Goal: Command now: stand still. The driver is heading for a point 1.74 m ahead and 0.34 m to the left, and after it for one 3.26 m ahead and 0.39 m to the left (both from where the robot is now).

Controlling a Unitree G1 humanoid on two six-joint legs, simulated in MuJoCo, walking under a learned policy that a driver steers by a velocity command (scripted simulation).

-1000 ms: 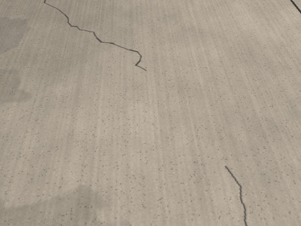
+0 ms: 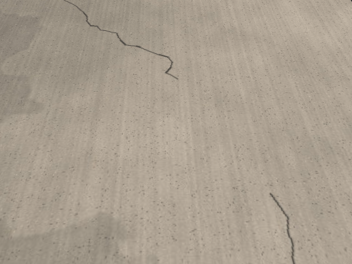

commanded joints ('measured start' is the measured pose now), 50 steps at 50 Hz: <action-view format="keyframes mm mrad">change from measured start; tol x16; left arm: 1 64 89 14 -14 0 -3 4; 34 64 16 17 -94 -30 -114 -28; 39 576 228 87 54 -21 -133 -52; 50 260 186 33 -69 -15 -107 4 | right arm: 1 86 -88 -14 -9 0 -2 -3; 34 227 -172 -58 -32 37 -81 23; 38 -88 -99 -39 -171 34 -111 38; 50 -347 -69 -20 -360 23 -103 82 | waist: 1 0 5 26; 35 3 194 134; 37 125 103 96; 39 195 -378 1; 43 75 -31 109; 50 20 -105 118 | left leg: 1 -9 -13 18 -80 175 14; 21 -20 -16 14 -89 141 19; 24 -65 -45 30 -72 -302 55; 35 -41 243 -467 -213 -322 270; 37 -216 141 -257 3 -17 190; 38 -475 -42 11 398 192 86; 39 -713 -100 21 705 -174 58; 41 -891 -20 -81 956 -209 108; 44 -900 69 -32 857 -71 116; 50 -320 -9 62 200 324 65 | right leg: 1 -24 0 -11 -82 217 -21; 21 -39 -2 -15 -90 174 -15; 26 -180 8 -6 -63 -434 -80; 35 -256 35 -63 184 -137 -118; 37 33 18 -1 27 -13 -138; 39 504 -327 608 -233 354 -287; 40 472 -360 615 -214 383 -297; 50 5 -167 50 -498 366 -176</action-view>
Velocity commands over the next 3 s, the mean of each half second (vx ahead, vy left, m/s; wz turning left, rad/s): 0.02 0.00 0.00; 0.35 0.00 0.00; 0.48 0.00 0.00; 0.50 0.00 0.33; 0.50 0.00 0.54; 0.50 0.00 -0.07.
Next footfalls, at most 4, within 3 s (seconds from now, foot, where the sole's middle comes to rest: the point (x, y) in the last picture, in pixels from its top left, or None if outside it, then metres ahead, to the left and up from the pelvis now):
1.12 left None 0.44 0.11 -0.77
1.70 right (217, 209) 0.72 -0.14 -0.77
2.24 left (144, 164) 0.95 0.17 -0.77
2.78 right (152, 108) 1.32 0.15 -0.77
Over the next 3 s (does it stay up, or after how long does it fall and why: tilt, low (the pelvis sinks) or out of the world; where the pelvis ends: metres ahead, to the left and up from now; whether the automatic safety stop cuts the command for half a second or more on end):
stays up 1.24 0.19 0.01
